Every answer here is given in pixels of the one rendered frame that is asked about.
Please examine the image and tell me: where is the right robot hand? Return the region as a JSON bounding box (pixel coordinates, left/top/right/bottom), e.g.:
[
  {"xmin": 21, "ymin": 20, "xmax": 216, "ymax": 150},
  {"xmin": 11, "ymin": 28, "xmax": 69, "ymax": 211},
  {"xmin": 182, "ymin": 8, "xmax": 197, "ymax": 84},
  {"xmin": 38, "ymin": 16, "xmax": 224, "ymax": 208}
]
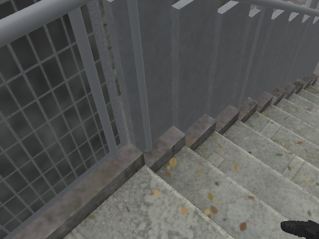
[{"xmin": 280, "ymin": 220, "xmax": 319, "ymax": 239}]

